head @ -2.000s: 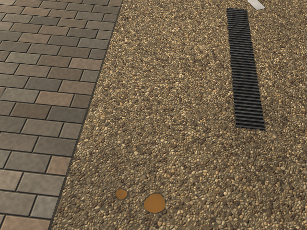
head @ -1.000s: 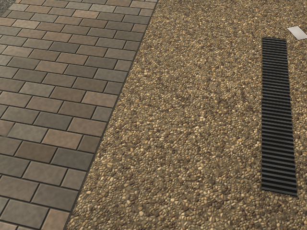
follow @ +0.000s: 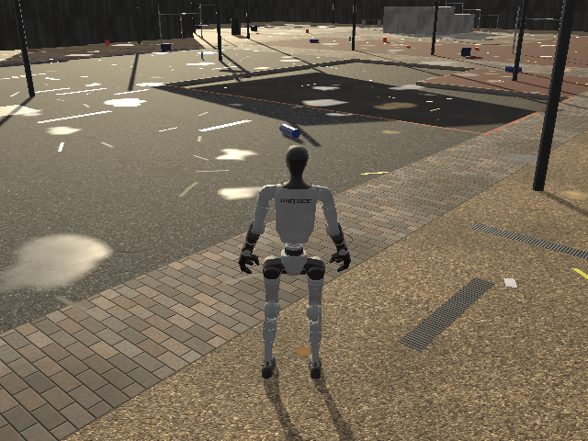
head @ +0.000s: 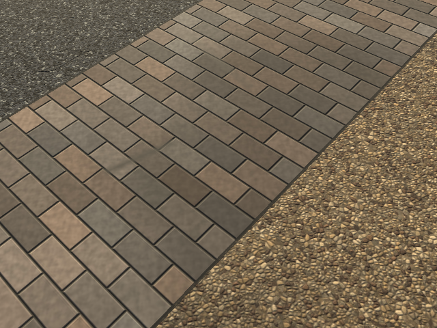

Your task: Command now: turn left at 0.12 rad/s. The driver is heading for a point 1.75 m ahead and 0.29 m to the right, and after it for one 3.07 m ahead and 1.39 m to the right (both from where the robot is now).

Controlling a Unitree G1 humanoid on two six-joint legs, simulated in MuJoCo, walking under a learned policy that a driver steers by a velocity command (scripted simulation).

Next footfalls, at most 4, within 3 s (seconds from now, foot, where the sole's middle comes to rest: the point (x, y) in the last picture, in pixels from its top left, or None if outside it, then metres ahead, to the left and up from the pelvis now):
0.04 left None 0.02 0.14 -0.78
2.22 left None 0.43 0.12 -0.78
2.78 right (275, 246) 0.74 -0.12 -0.78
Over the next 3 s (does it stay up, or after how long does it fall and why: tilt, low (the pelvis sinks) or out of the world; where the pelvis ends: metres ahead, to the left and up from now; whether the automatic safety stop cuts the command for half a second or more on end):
stays up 0.68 -0.04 0.01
